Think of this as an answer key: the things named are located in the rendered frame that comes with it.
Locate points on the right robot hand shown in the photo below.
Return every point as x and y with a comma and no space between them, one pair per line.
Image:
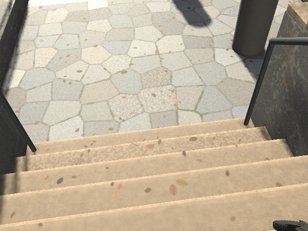
285,225

